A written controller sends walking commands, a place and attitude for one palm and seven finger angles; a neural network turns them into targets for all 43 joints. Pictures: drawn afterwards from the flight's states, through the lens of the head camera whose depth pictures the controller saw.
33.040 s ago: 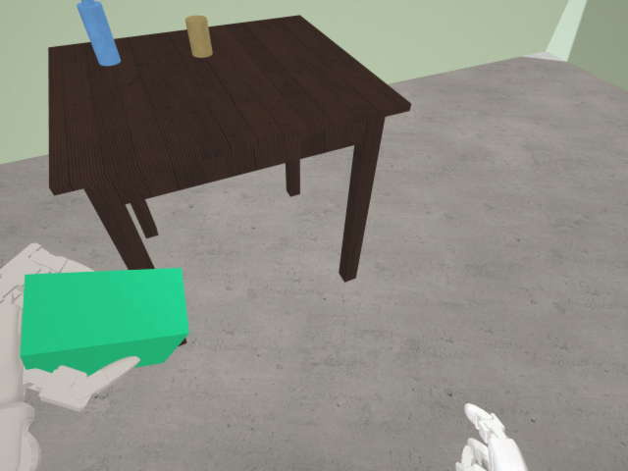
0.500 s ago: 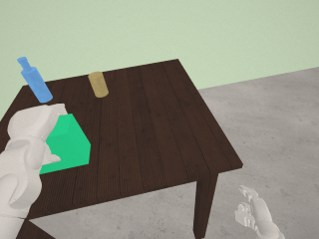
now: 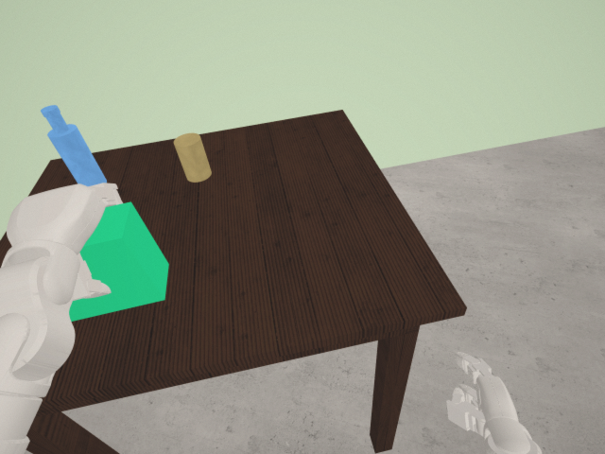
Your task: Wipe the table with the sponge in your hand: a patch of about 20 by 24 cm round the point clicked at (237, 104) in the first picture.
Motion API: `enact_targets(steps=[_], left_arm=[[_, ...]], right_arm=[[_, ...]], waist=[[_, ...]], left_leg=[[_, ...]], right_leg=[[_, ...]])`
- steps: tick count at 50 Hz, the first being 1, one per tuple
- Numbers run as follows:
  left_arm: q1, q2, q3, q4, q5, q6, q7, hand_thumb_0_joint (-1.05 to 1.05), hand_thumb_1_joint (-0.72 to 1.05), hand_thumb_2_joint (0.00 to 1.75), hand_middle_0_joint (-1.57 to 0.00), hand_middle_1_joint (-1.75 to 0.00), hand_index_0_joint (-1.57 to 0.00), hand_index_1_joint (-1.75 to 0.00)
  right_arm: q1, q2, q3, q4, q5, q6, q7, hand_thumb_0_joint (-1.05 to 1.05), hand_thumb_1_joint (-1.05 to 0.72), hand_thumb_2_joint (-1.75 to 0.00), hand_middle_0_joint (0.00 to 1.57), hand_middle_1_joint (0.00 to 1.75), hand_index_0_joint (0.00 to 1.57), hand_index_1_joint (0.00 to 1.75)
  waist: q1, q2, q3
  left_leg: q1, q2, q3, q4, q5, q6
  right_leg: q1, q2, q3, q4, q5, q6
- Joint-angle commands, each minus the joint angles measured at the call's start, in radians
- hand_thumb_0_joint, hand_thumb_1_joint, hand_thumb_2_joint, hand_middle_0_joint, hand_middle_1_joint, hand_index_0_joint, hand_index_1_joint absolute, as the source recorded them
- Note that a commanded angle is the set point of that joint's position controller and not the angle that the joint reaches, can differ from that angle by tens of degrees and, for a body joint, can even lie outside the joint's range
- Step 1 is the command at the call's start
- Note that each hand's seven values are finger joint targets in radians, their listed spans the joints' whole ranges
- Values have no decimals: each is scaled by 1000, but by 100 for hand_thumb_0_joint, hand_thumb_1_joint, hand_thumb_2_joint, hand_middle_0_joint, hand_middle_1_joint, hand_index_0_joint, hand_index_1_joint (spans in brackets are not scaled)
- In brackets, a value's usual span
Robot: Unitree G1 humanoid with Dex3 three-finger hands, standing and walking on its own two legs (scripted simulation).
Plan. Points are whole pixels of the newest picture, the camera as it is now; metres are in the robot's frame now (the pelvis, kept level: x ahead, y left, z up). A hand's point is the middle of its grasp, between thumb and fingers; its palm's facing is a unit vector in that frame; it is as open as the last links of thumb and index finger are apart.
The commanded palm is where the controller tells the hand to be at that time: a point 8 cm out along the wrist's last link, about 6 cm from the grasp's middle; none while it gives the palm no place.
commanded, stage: bring the sponge back beside the body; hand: left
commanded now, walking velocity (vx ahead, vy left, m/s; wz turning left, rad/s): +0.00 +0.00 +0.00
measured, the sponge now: (107, 273) +0.26 +0.31 +0.14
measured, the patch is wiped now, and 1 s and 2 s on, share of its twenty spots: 1.00 1.00 1.00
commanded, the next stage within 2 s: step back with the hand held close in 1.58 s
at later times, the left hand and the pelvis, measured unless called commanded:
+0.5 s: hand (101, 271) +0.24 +0.29 +0.17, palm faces +0.08 -0.06 -0.99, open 10.4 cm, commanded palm +0.20 +0.29 +0.25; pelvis +0.00 +0.00 +0.00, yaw +0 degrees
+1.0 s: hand (92, 302) +0.21 +0.28 +0.16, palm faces +0.10 -0.06 -0.99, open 10.4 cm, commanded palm +0.17 +0.28 +0.23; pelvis +0.00 +0.00 +0.00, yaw -1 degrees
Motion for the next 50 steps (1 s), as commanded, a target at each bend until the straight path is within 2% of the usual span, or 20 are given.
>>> enact_targets(steps=[1,3,6,8,13,17,18,21,23,26,28,31,33,35,38,42,43,45,48,50], left_arm=[[-390,273,141,-158,45,-69,43,0,10,130,-120,-160,-120,-160],[-389,278,159,-237,48,-91,58,0,10,130,-120,-160,-120,-160],[-325,275,189,-208,35,-99,91,0,10,130,-120,-160,-120,-160],[-291,315,245,-202,35,-77,111,0,10,130,-120,-160,-120,-160],[-221,256,201,-199,21,-13,114,0,10,130,-120,-160,-120,-160],[-196,210,138,-243,23,-11,89,0,10,130,-120,-160,-120,-160],[-186,209,142,-289,25,-11,83,0,10,130,-120,-160,-120,-160],[-145,219,153,-323,26,-39,84,0,10,130,-120,-160,-120,-160],[-146,262,202,-367,33,-49,96,0,10,130,-120,-160,-120,-160],[-132,252,208,-341,28,-62,123,0,10,130,-120,-160,-120,-160],[-113,263,229,-377,27,-53,137,0,10,130,-120,-160,-120,-160],[-64,213,190,-339,13,-35,143,0,10,130,-120,-160,-120,-160],[-42,205,187,-381,12,-16,137,0,10,130,-120,-160,-120,-160],[11,187,170,-380,1,-13,129,0,10,130,-120,-160,-120,-160],[38,205,189,-432,7,-9,121,0,10,130,-120,-160,-120,-160],[47,227,204,-437,17,-33,127,0,10,130,-120,-160,-120,-160],[50,238,221,-467,17,-34,132,0,10,130,-120,-160,-120,-160],[82,223,218,-415,10,-46,141,0,10,130,-120,-160,-120,-160],[82,228,230,-474,10,-56,152,0,10,130,-120,-160,-120,-160],[112,199,209,-459,7,-60,160,0,10,130,-120,-160,-120,-160]], right_arm=[[-217,-83,-29,-183,-3,-74,-23,0,-90,-90,20,30,20,30],[-240,-72,-27,-203,-1,-87,-21,0,-90,-90,20,30,20,30],[-214,-76,-34,-184,-13,-80,-14,0,-90,-90,20,30,20,30],[-237,-79,-33,-187,-11,-77,-6,0,-90,-90,20,30,20,30],[-265,-80,-31,-193,-5,-60,5,0,-90,-90,20,30,20,30],[-247,-82,-35,-193,-6,-59,3,0,-90,-90,20,30,20,30],[-275,-74,-28,-211,0,-70,3,0,-90,-90,20,30,20,30],[-240,-75,-33,-202,-14,-72,1,0,-90,-90,20,30,20,30],[-260,-73,-30,-207,-11,-77,-1,0,-90,-90,20,30,20,30],[-227,-74,-35,-191,-20,-70,-2,0,-90,-90,20,30,20,30],[-264,-70,-33,-201,-14,-76,1,0,-90,-90,20,30,20,30],[-242,-74,-39,-190,-18,-67,4,0,-90,-90,20,30,20,30],[-286,-70,-33,-205,-8,-72,8,0,-90,-90,20,30,20,30],[-254,-72,-36,-200,-15,-69,7,0,-90,-90,20,30,20,30],[-288,-70,-33,-214,-11,-70,5,0,-90,-90,20,30,20,30],[-249,-72,-36,-206,-23,-67,3,0,-90,-90,20,30,20,30],[-280,-67,-33,-217,-17,-77,0,0,-90,-90,20,30,20,30],[-240,-67,-35,-203,-24,-77,-2,0,-90,-90,20,30,20,30],[-274,-64,-37,-213,-18,-83,-2,0,-90,-90,20,30,20,30],[-240,-65,-41,-201,-24,-84,-1,0,-90,-90,20,30,20,30]], waist=[[-19,-64,-183],[-7,1,-218],[8,-23,-208],[22,-14,-200],[19,-41,-180],[5,-54,-196],[5,-30,-207],[9,-55,-188],[13,-41,-200],[16,-38,-178],[23,-5,-184],[22,-31,-164],[21,-18,-160],[19,-58,-166],[17,-44,-155],[21,-49,-150],[22,-39,-152],[21,-81,-134],[23,-25,-138],[20,-40,-135]], left_leg=[[102,-8,-48,-70,15,24],[115,-7,-60,-77,19,22],[104,-7,-52,-75,67,14],[83,-5,-62,-81,61,9],[63,-3,-54,-85,58,8],[80,-4,-46,-76,59,17],[85,-1,-57,-77,57,17],[93,1,-53,-70,70,21],[98,2,-66,-69,69,21],[101,-1,-52,-70,85,16],[106,-4,-60,-67,90,14],[94,-2,-47,-70,87,11],[90,-2,-57,-72,79,11],[88,-1,-47,-63,85,14],[85,0,-53,-55,70,18],[85,-2,-42,-48,63,19],[90,-1,-55,-50,51,20],[86,-2,-41,-39,55,16],[96,-4,-49,-39,39,15],[99,-3,-38,-36,54,13]], right_leg=[[-26,-19,69,-116,9,-43],[1,-8,110,-107,18,-60],[22,-17,82,-104,57,-57],[31,-8,127,-102,51,-69],[21,-8,121,-102,51,-61],[13,-16,76,-92,63,-45],[19,-7,106,-87,60,-55],[8,-13,67,-87,67,-45],[16,0,113,-87,64,-58],[11,-8,85,-98,66,-52],[19,3,132,-97,71,-64],[13,-10,96,-100,74,-52],[12,0,132,-97,68,-61],[11,-13,95,-92,75,-45],[-2,-3,134,-93,63,-53],[-12,-16,103,-95,41,-41],[-9,-2,146,-97,26,-54],[-24,-15,119,-105,15,-42],[-27,-3,163,-108,-1,-55],[-29,-12,125,-106,12,-44]])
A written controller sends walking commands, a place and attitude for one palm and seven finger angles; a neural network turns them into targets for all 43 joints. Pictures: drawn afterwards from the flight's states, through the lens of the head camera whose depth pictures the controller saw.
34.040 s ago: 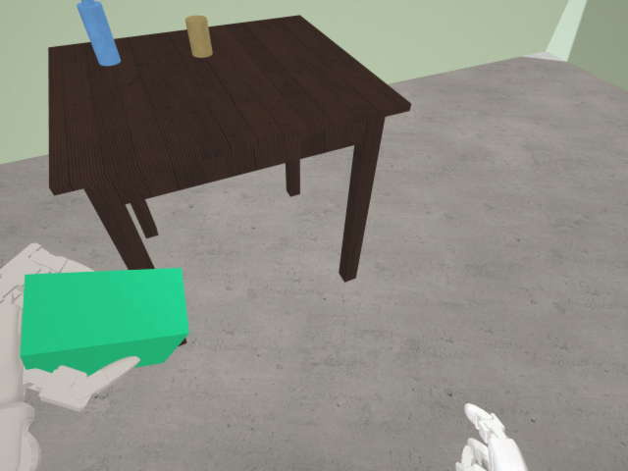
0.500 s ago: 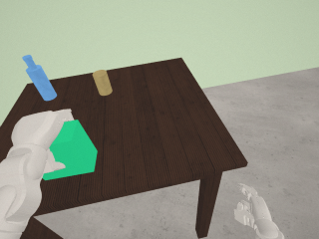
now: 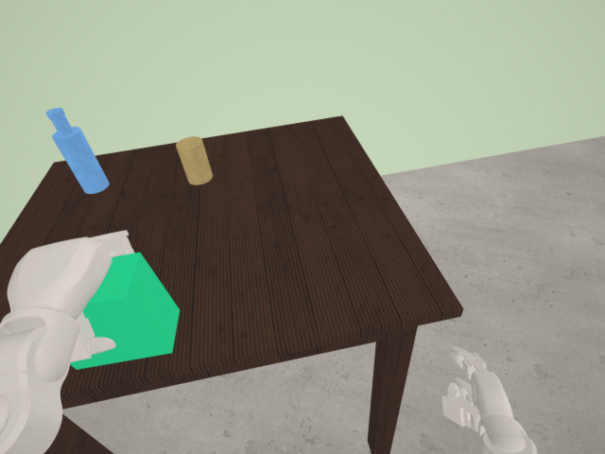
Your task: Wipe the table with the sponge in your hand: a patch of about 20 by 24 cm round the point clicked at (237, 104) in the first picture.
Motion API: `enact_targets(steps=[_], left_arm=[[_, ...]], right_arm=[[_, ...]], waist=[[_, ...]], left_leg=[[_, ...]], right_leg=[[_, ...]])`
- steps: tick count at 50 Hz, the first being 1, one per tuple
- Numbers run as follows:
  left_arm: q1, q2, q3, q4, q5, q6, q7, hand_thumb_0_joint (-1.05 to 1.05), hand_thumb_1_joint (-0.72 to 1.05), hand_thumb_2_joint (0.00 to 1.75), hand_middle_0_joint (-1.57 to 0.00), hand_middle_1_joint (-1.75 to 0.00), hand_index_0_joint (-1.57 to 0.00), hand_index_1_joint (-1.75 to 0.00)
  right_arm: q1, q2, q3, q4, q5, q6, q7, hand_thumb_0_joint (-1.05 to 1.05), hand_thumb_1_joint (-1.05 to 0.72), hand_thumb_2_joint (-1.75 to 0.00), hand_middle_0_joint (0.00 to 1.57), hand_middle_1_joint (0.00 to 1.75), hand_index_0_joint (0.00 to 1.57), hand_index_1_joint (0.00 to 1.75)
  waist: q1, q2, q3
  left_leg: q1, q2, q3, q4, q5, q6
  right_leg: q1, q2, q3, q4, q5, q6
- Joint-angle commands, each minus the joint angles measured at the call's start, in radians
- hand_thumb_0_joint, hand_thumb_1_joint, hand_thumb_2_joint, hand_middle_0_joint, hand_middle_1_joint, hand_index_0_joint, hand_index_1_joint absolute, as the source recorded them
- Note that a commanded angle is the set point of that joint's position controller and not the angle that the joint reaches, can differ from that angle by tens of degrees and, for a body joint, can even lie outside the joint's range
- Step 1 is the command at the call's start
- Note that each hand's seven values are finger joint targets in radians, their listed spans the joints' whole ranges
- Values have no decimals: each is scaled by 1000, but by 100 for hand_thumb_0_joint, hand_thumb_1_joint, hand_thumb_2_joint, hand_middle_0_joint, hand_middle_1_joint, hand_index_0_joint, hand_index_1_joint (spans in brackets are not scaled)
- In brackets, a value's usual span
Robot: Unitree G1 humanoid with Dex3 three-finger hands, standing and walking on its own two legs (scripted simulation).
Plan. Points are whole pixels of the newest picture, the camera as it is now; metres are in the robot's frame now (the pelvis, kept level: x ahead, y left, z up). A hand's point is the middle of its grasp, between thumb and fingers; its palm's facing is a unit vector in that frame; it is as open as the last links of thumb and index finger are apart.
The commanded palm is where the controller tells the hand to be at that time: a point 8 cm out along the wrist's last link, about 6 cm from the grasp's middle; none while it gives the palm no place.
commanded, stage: bring the sponge back beside the body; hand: left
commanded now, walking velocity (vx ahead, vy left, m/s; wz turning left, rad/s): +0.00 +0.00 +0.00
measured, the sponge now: (115, 322) +0.20 +0.29 +0.11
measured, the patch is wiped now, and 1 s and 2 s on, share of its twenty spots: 1.00 1.00 1.00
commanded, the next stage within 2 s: step back with the hand held close in 0.58 s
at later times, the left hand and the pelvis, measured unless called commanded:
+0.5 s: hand (89, 312) +0.19 +0.29 +0.15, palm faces +0.13 -0.08 -0.99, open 10.4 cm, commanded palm +0.15 +0.28 +0.23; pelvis -0.01 +0.00 +0.00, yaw +0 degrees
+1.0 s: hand (109, 266) +0.21 +0.25 +0.21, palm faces +0.38 -0.83 -0.40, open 10.4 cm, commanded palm +0.16 +0.30 +0.22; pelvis +0.00 +0.02 -0.01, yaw +0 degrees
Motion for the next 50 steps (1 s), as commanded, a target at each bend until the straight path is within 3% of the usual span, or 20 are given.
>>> enact_targets(steps=[1,3,11,13,16,18,21,31,33,34,35,36,37,38,40,42,43,46,48,50], left_arm=[[-196,218,173,-187,27,-11,64,0,10,130,-120,-160,-120,-160],[-175,222,184,-206,28,-2,66,0,10,130,-120,-160,-120,-160],[-117,215,177,-233,35,-3,78,0,10,130,-120,-160,-120,-160],[-157,232,189,-262,45,-2,83,0,10,130,-120,-160,-120,-160],[-159,211,172,-200,42,-4,90,0,10,130,-120,-160,-120,-160],[-185,224,179,-240,46,-2,91,0,10,130,-120,-160,-120,-160],[-153,196,156,-191,35,1,84,0,10,130,-120,-160,-120,-160],[-124,207,182,-214,36,3,88,0,10,130,-120,-160,-120,-160],[-134,209,186,-233,33,12,86,0,10,130,-120,-160,-120,-160],[-146,200,173,-223,31,12,87,0,10,130,-120,-160,-120,-160],[-160,153,128,-92,40,24,85,0,10,130,-120,-160,-120,-160],[-343,18,369,-318,-794,-212,151,0,10,130,-120,-160,-120,-160],[-139,90,368,-105,-797,-285,180,0,10,130,-120,-160,-120,-160],[-97,70,409,-177,-840,-342,206,0,10,130,-120,-160,-120,-160],[-89,35,407,-399,-859,-424,234,0,10,130,-120,-160,-120,-160],[-27,29,450,-459,-876,-468,262,0,10,130,-120,-160,-120,-160],[7,62,495,-471,-886,-488,274,0,10,130,-120,-160,-120,-160],[112,12,516,-430,-874,-530,282,0,10,130,-120,-160,-120,-160],[157,30,548,-416,-879,-547,286,0,10,130,-120,-160,-120,-160],[189,0,531,-404,-877,-556,283,0,10,130,-120,-160,-120,-160]], right_arm=[[-238,-86,-35,-193,-2,-62,-8,0,-90,-90,20,30,20,30],[-271,-82,-32,-200,7,-70,-7,0,-90,-90,20,30,20,30],[-241,-85,-36,-196,-7,-64,-6,0,-90,-90,20,30,20,30],[-275,-81,-33,-204,1,-72,-8,0,-90,-90,20,30,20,30],[-240,-85,-38,-188,-6,-66,-11,0,-90,-90,20,30,20,30],[-280,-79,-33,-198,2,-76,-12,0,-90,-90,20,30,20,30],[-248,-84,-36,-185,-4,-73,-12,0,-90,-90,20,30,20,30],[-241,-85,-36,-188,-7,-74,-7,0,-90,-90,20,30,20,30],[-270,-82,-33,-197,5,-75,-3,0,-90,-90,20,30,20,30],[-250,-83,-32,-193,1,-72,-4,0,-90,-90,20,30,20,30],[-231,-88,-32,-171,1,-69,-11,0,-90,-90,20,30,20,30],[-50,-58,-29,-363,10,-76,-2,0,-90,-90,20,30,20,30],[36,-53,-5,-266,-18,-83,-7,0,-90,-90,20,30,20,30],[81,-58,-18,-263,-15,-87,-10,0,-90,-90,20,30,20,30],[94,-65,-23,-257,-24,-95,-16,0,-90,-90,20,30,20,30],[97,-98,-41,-248,-32,-96,-18,0,-90,-90,20,30,20,30],[85,-106,-46,-249,-33,-102,-17,0,-90,-90,20,30,20,30],[106,-90,-56,-242,-38,-118,-16,0,-90,-90,20,30,20,30],[107,-88,-67,-234,-33,-124,-14,0,-90,-90,20,30,20,30],[106,-88,-76,-229,-32,-129,-10,0,-90,-90,20,30,20,30]], waist=[[1,-48,-122],[-2,-58,-111],[3,-53,-102],[-4,-32,-95],[-2,-64,-88],[-2,-14,-95],[-1,-56,-81],[9,-56,-113],[1,-40,-104],[2,-37,-111],[-20,-94,-45],[-123,-279,103],[-120,-394,39],[-119,-390,12],[-141,-190,-144],[-136,17,-161],[-127,79,-148],[-129,44,-126],[-130,-21,-172],[-132,-11,-187]], left_leg=[[73,-20,-48,-61,60,23],[63,-18,-61,-66,33,22],[54,-17,-47,-64,28,23],[61,-18,-56,-64,8,22],[61,-18,-47,-67,10,21],[64,-20,-56,-75,-2,21],[51,-17,-52,-85,-7,20],[47,-13,-54,-90,13,20],[47,-13,-64,-92,7,19],[42,-12,-58,-94,10,19],[30,-12,-48,-93,-16,17],[3,-2,-67,31,-215,47],[31,-20,-50,126,-233,45],[66,-26,-63,184,-204,38],[71,21,-56,167,-90,36],[1,78,-122,61,-5,48],[-56,105,-173,-6,-78,61],[-179,108,-195,-7,-47,62],[-149,120,-208,-9,65,53],[-134,132,-215,-23,105,57]], right_leg=[[-53,-30,103,-126,12,-34],[-59,-20,145,-128,-21,-42],[-59,-30,111,-125,-29,-32],[-68,-18,160,-134,-58,-43],[-71,-25,118,-137,-58,-33],[-63,-15,154,-132,-60,-45],[-63,-24,108,-133,-57,-32],[-37,-18,97,-113,-13,-34],[-41,-6,134,-118,-19,-42],[-34,-15,101,-112,-12,-37],[-82,-14,92,-131,-45,-29],[-330,-58,191,-247,-100,-21],[-376,-110,188,-264,-195,-42],[-401,-151,241,-278,-180,-49],[-282,-212,192,-142,80,-56],[-196,-182,135,-11,206,-37],[-185,-143,114,9,111,-15],[-143,-108,75,22,142,-2],[-125,-107,61,57,180,3],[-137,-87,47,66,129,16]])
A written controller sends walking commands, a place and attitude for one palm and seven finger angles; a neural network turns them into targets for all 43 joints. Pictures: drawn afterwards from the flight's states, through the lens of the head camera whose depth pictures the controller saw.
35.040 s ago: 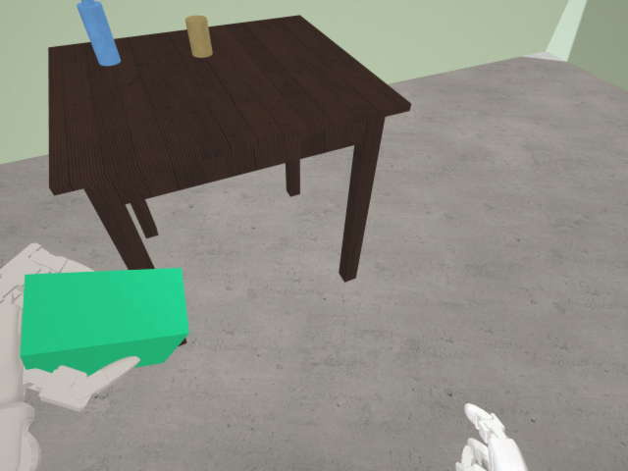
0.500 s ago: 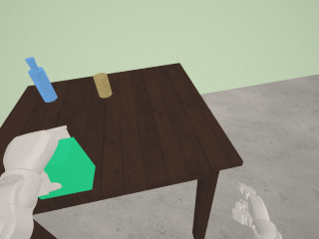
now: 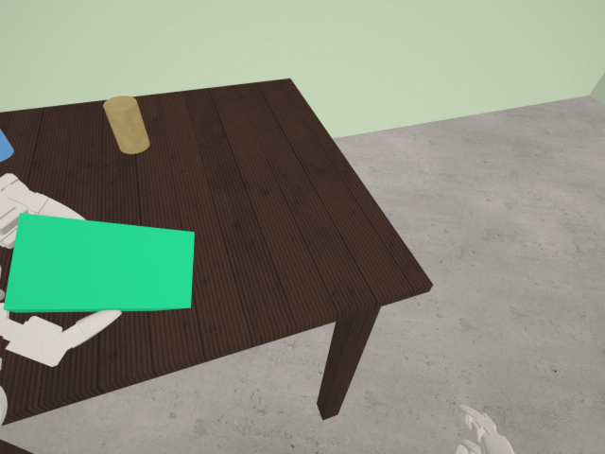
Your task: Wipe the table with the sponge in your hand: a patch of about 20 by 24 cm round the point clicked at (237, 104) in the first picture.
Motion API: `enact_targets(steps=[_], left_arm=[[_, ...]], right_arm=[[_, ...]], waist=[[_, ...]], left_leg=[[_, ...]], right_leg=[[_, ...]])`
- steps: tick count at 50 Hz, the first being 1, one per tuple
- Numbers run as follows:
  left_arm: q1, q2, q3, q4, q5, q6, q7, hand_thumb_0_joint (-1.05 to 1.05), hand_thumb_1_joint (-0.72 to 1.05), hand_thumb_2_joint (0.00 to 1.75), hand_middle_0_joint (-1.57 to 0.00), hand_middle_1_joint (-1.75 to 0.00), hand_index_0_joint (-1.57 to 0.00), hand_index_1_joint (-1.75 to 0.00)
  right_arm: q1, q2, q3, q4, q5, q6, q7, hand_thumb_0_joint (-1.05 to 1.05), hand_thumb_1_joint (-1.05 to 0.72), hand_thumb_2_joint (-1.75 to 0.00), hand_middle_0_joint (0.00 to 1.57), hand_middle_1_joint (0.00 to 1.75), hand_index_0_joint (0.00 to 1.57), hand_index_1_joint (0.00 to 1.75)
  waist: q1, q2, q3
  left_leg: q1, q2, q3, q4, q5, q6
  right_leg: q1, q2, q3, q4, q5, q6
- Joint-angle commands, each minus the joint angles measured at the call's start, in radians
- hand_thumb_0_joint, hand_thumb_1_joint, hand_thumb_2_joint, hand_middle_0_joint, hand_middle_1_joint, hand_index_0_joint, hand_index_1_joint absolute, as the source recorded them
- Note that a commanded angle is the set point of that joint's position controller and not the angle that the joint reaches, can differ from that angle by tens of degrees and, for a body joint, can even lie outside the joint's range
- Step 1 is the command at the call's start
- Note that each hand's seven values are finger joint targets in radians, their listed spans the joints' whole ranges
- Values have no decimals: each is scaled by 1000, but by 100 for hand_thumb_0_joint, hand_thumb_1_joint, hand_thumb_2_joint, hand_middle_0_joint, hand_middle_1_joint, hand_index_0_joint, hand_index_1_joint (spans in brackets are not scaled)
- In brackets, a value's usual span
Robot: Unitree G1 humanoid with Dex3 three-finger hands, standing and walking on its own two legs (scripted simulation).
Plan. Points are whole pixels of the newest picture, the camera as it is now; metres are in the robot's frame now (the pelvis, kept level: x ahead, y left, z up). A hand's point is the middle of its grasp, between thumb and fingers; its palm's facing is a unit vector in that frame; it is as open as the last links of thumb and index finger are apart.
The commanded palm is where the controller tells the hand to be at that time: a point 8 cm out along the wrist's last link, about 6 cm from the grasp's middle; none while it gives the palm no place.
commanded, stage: step back with the hand held close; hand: left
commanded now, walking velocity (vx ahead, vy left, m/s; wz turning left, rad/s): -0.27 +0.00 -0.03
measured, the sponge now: (127, 274) +0.23 +0.19 +0.19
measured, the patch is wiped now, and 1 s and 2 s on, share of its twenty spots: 1.00 1.00 1.00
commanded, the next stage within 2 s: stop stepping back and stand still in 1.12 s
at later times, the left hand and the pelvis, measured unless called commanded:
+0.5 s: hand out of the picture +0.18 +0.26 +0.22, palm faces +0.45 -0.79 -0.41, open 10.4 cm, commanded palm +0.13 +0.29 +0.23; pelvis -0.03 +0.02 -0.01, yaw +0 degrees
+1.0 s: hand out of the picture +0.10 +0.24 +0.22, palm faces +0.39 -0.81 -0.44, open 10.4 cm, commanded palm +0.04 +0.28 +0.23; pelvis -0.13 +0.00 +0.00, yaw -2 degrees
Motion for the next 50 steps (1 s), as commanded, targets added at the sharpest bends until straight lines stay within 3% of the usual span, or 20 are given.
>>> enact_targets(steps=[1,5,9,13,17,21,23,24,26,30,32,35,37,40,41,42,43,44,46,50], left_arm=[[-17,185,169,-149,-8,-83,36,0,10,130,-120,-160,-120,-160],[6,179,163,-182,6,-96,40,0,10,130,-120,-160,-120,-160],[21,178,168,-191,16,-106,45,0,10,130,-120,-160,-120,-160],[4,210,188,-196,5,-114,57,0,10,130,-120,-160,-120,-160],[-34,187,163,-191,0,-118,66,0,10,130,-120,-160,-120,-160],[-76,188,176,-187,7,-109,66,0,10,130,-120,-160,-120,-160],[-121,193,189,-202,29,-108,63,0,10,130,-120,-160,-120,-160],[-153,165,162,-187,41,-103,59,0,10,130,-120,-160,-120,-160],[-174,155,140,-159,37,-96,57,0,10,130,-120,-160,-120,-160],[-141,111,79,-159,29,-95,40,0,10,130,-120,-160,-120,-160],[-137,133,90,-171,31,-115,31,0,10,130,-120,-160,-120,-160],[-105,157,93,-188,8,-131,39,0,10,130,-120,-160,-120,-160],[-66,180,133,-227,5,-126,43,0,10,130,-120,-160,-120,-160],[-24,193,170,-234,7,-129,58,0,10,130,-120,-160,-120,-160],[-23,200,182,-266,-1,-136,67,0,10,130,-120,-160,-120,-160],[-23,203,200,-290,-6,-145,71,0,10,130,-120,-160,-120,-160],[-12,212,215,-245,-1,-143,71,0,10,130,-120,-160,-120,-160],[-2,194,198,-245,11,-136,66,0,10,130,-120,-160,-120,-160],[-49,180,188,-280,19,-124,66,0,10,130,-120,-160,-120,-160],[-24,124,133,-280,16,-111,53,0,10,130,-120,-160,-120,-160]], right_arm=[[-129,-121,-59,-160,4,-70,-5,0,-90,-90,20,30,20,30],[-133,-130,-69,-151,-1,-98,-2,0,-90,-90,20,30,20,30],[-124,-127,-69,-135,-1,-107,-1,0,-90,-90,20,30,20,30],[-107,-123,-81,-124,6,-101,-2,0,-90,-90,20,30,20,30],[-106,-106,-75,-118,9,-91,-2,0,-90,-90,20,30,20,30],[-124,-118,-69,-142,7,-83,-7,0,-90,-90,20,30,20,30],[-132,-136,-76,-154,-4,-98,-9,0,-90,-90,20,30,20,30],[-115,-110,-72,-143,-14,-109,-4,0,-90,-90,20,30,20,30],[-106,-100,-74,-127,-14,-123,8,0,-90,-90,20,30,20,30],[-140,-103,-57,-126,-11,-121,19,0,-90,-90,20,30,20,30],[-140,-100,-57,-126,-10,-107,23,0,-90,-90,20,30,20,30],[-146,-95,-85,-137,28,-96,14,0,-90,-90,20,30,20,30],[-168,-42,-54,-160,17,-81,16,0,-90,-90,20,30,20,30],[-161,-48,-44,-157,11,-58,1,0,-90,-90,20,30,20,30],[-159,-79,-63,-163,11,-65,-5,0,-90,-90,20,30,20,30],[-143,-97,-83,-160,9,-78,0,0,-90,-90,20,30,20,30],[-123,-102,-98,-139,9,-89,8,0,-90,-90,20,30,20,30],[-81,-69,-81,-124,-13,-103,19,0,-90,-90,20,30,20,30],[-68,-89,-97,-97,-6,-127,36,0,-90,-90,20,30,20,30],[-125,-95,-93,-115,6,-149,49,0,-90,-90,20,30,20,30]], waist=[[23,118,-165],[25,155,-155],[19,77,-158],[-5,-13,-163],[-21,-37,-130],[-12,80,-96],[-2,284,-110],[-7,268,-110],[8,141,-109],[15,172,-123],[11,105,-143],[-2,-246,-140],[-11,-126,-134],[-25,3,-169],[-14,79,-188],[1,209,-213],[0,228,-217],[-6,207,-253],[-8,193,-239],[9,204,-168]], left_leg=[[49,150,-193,-177,162,38],[20,174,-233,-249,99,47],[-66,155,-204,-225,-75,50],[-1,94,-122,-47,-111,12],[43,79,-109,62,-134,-2],[-38,145,-203,-154,-262,33],[-110,257,-376,-389,-402,83],[-120,289,-404,-427,-373,104],[-3,285,-341,-345,-119,120],[10,245,-244,-264,21,77],[5,193,-183,-84,-3,32],[36,13,-1,428,-162,-62],[-67,65,-42,436,-251,-49],[33,75,9,-57,34,-38],[115,162,-78,-180,288,1],[230,306,-222,-219,603,58],[334,404,-290,-223,795,118],[360,384,-294,-185,868,124],[350,344,-191,-164,881,109],[166,311,-133,-242,485,73]], right_leg=[[41,-82,52,-27,127,-8],[54,-47,41,-10,27,4],[117,-72,66,-20,120,-6],[-22,-205,178,-81,208,-71],[-161,-249,197,-95,167,-90],[-154,-118,90,26,-19,-28],[-62,-1,36,262,-137,22],[-59,2,57,371,-174,30],[-114,-19,84,313,-190,23],[34,-25,66,-2,-65,13],[72,-103,105,-185,101,-29],[-122,-396,290,-229,457,-185],[-46,-420,255,-124,717,-191],[15,-318,164,74,707,-78],[-38,-225,112,152,503,-26],[-156,-99,50,257,43,29],[-278,-36,72,405,-277,34],[-318,-32,110,471,-332,36],[-274,-39,118,433,-263,45],[-88,-48,60,245,-140,40]])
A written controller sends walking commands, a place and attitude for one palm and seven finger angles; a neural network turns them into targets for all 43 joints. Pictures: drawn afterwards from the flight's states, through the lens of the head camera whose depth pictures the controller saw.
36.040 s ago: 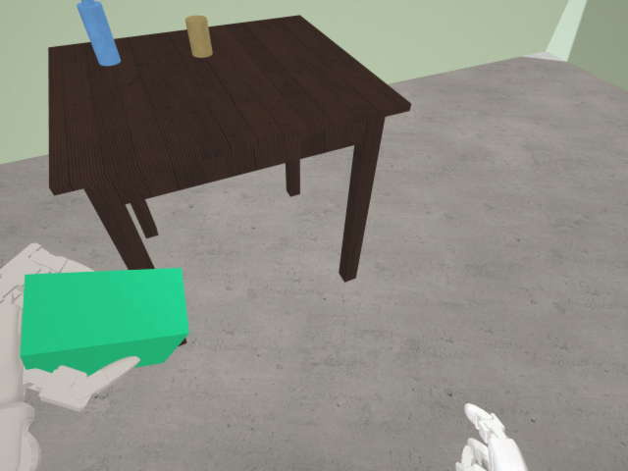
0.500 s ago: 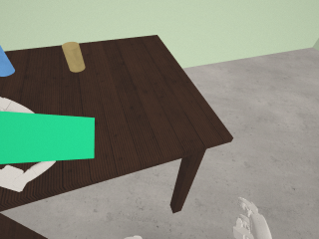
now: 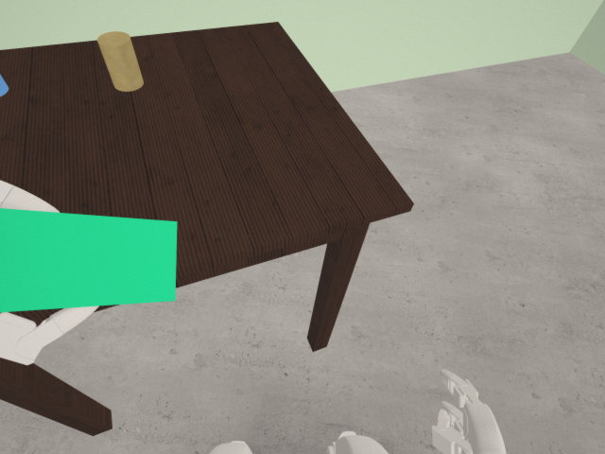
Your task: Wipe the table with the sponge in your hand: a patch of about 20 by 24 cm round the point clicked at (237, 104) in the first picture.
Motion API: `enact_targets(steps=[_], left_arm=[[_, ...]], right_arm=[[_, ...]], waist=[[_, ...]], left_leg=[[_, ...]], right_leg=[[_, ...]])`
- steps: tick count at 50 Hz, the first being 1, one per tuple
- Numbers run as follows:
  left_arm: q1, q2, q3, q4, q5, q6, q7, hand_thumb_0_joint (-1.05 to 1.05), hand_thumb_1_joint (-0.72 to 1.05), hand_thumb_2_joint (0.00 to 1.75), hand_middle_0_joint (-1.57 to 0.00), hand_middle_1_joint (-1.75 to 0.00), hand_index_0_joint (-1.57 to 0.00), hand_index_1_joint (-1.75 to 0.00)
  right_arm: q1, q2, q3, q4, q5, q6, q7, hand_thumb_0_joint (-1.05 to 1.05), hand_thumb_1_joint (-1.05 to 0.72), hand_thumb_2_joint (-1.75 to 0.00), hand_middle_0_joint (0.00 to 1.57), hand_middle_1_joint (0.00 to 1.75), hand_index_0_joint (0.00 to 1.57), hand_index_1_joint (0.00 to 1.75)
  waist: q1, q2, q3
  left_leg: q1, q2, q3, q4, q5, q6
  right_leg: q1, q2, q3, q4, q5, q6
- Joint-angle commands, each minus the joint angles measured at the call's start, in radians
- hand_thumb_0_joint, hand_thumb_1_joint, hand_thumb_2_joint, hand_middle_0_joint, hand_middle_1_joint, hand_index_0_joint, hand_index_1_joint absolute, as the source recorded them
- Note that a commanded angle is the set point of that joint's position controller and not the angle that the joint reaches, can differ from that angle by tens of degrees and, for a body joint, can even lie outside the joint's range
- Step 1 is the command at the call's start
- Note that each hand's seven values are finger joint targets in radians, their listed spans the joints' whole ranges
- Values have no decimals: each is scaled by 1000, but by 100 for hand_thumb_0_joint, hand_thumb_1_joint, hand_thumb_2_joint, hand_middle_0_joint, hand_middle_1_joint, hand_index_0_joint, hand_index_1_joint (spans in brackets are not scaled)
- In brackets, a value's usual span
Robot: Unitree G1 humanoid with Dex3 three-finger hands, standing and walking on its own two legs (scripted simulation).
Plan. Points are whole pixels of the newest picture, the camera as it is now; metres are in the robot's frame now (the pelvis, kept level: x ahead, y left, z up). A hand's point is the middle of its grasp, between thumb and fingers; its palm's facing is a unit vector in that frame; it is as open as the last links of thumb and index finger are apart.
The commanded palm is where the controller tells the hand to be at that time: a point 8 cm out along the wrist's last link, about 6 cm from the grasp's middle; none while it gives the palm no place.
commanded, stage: step back with the hand held close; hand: left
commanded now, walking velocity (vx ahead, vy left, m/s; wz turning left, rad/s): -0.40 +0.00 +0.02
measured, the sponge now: (103, 263) +0.24 +0.20 +0.19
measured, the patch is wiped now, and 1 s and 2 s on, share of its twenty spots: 1.00 1.00 1.00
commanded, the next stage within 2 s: stop stepping back and stand still in 0.12 s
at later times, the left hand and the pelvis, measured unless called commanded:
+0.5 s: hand out of the picture +0.02 +0.21 +0.22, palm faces +0.50 -0.79 -0.35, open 10.4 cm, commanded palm -0.02 +0.25 +0.23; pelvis -0.17 -0.04 -0.01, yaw +3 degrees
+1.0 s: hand out of the picture -0.05 +0.19 +0.24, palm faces +0.54 -0.75 -0.38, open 10.4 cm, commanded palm -0.11 +0.21 +0.23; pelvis -0.25 -0.08 +0.00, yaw +4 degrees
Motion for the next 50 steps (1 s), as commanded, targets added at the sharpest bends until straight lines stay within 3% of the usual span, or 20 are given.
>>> enact_targets(steps=[1,6,8,11,17,20,22,23,25,30,31,32,33,34,37,39,41,44,48,50], left_arm=[[-36,105,59,-229,-12,-63,12,0,10,130,-120,-160,-120,-160],[-85,130,83,-160,-6,-84,3,0,10,130,-120,-160,-120,-160],[-74,164,79,-130,-13,-87,7,0,10,130,-120,-160,-120,-160],[-38,118,46,-121,-22,-51,-7,0,10,130,-120,-160,-120,-160],[-114,146,68,-127,-16,-5,20,0,10,130,-120,-160,-120,-160],[-147,162,62,-196,-23,-18,13,0,10,130,-120,-160,-120,-160],[-202,182,77,-181,-16,-21,18,0,10,130,-120,-160,-120,-160],[-311,201,74,-218,-2,-31,12,0,10,130,-120,-160,-120,-160],[-217,127,41,1,6,-31,-9,0,10,130,-120,-160,-120,-160],[-280,60,-33,80,-3,-10,-32,0,10,130,-120,-160,-120,-160],[-274,64,-45,76,2,-2,-33,0,10,130,-120,-160,-120,-160],[-273,100,-31,55,3,-2,-31,0,10,130,-120,-160,-120,-160],[-267,128,0,60,-3,-2,-30,0,10,130,-120,-160,-120,-160],[-258,89,-23,6,-21,-16,-33,0,10,130,-120,-160,-120,-160],[-167,140,45,-132,-25,-22,-11,0,10,130,-120,-160,-120,-160],[-121,139,42,-201,-18,-22,11,0,10,130,-120,-160,-120,-160],[-181,134,51,-235,-14,-34,35,0,10,130,-120,-160,-120,-160],[-247,146,49,-40,8,-22,27,0,10,130,-120,-160,-120,-160],[-129,71,-1,94,-13,1,14,0,10,130,-120,-160,-120,-160],[-100,56,-32,50,-5,7,-4,0,10,130,-120,-160,-120,-160]], right_arm=[[-53,-165,-49,-148,10,-70,-5,0,-90,-90,20,30,20,30],[-50,-166,-43,-154,11,-74,-19,0,-90,-90,20,30,20,30],[-26,-150,-68,-139,36,-75,-29,0,-90,-90,20,30,20,30],[-89,-84,-26,-159,31,-30,-24,0,-90,-90,20,30,20,30],[-59,-136,-29,-147,21,-14,-56,0,-90,-90,20,30,20,30],[-18,-174,-34,-157,12,-34,-64,0,-90,-90,20,30,20,30],[-22,-172,-46,-151,18,-56,-62,0,-90,-90,20,30,20,30],[-14,-156,-43,-136,17,-63,-47,0,-90,-90,20,30,20,30],[11,-144,-41,-45,40,-86,-14,0,-90,-90,20,30,20,30],[-9,-192,-29,-105,27,-67,-39,0,-90,-90,20,30,20,30],[-26,-187,-29,-118,26,-59,-44,0,-90,-90,20,30,20,30],[-52,-171,-37,-133,25,-47,-45,0,-90,-90,20,30,20,30],[-69,-162,-32,-137,24,-39,-44,0,-90,-90,20,30,20,30],[-45,-144,-31,-106,29,-32,-34,0,-90,-90,20,30,20,30],[-64,-115,-16,-96,20,-6,-28,0,-90,-90,20,30,20,30],[-87,-111,2,-114,11,-6,-53,0,-90,-90,20,30,20,30],[-83,-165,-9,-132,1,-33,-62,0,-90,-90,20,30,20,30],[-51,-127,-13,-85,24,-74,-36,0,-90,-90,20,30,20,30],[-84,-148,-9,-117,23,-52,-45,0,-90,-90,20,30,20,30],[-89,-155,-22,-153,17,-31,-43,0,-90,-90,20,30,20,30]], waist=[[10,277,-222],[16,159,-187],[13,-249,-230],[-22,-99,-206],[-26,-115,-219],[-31,137,-220],[-44,463,-169],[-62,520,-59],[-18,150,26],[5,178,-46],[12,40,-74],[8,-198,-91],[-6,-238,-99],[-20,-195,-161],[-32,-131,-133],[-34,53,-157],[-26,456,-121],[-24,252,-39],[8,242,-69],[33,70,-78]], left_leg=[[97,259,-217,-216,282,88],[-66,163,-160,-44,-243,31],[-22,-54,-5,565,-338,-70],[-59,8,-104,841,-243,-68],[166,5,-19,214,-317,23],[215,52,-13,-270,-233,77],[128,256,-225,-376,-155,187],[-4,322,-396,-414,-235,259],[31,301,-255,-305,-117,221],[-47,137,-108,-75,-410,109],[-105,52,-49,106,-428,84],[-201,-34,15,389,-415,48],[-184,-41,-51,571,-319,29],[-137,-12,-87,599,-269,19],[132,55,-65,286,-230,39],[295,15,-7,-50,-258,57],[179,243,-403,-409,-582,168],[52,291,-431,-429,-526,228],[-54,173,-174,-317,-456,106],[-186,58,-39,21,-411,55]], right_leg=[[162,-39,0,-140,77,-5],[329,-64,-48,-478,295,-32],[127,-364,235,-645,473,-197],[20,-367,160,-536,565,-191],[-6,-306,161,-556,22,-102],[90,-160,53,-270,36,-46],[-10,19,-101,252,-22,21],[-135,-40,36,470,6,10],[-238,-87,79,470,59,-13],[281,-37,-124,-354,163,-13],[375,-47,-107,-462,187,-20],[373,-222,210,-601,5,-107],[261,-385,464,-718,-72,-179],[218,-372,475,-732,-224,-185],[-44,-319,212,-643,-204,-154],[-91,-223,88,-467,-247,-115],[-79,16,-134,59,-108,-28],[-150,-84,-3,317,12,-22],[262,-37,-145,-247,2,-34],[471,-53,-93,-525,106,-70]])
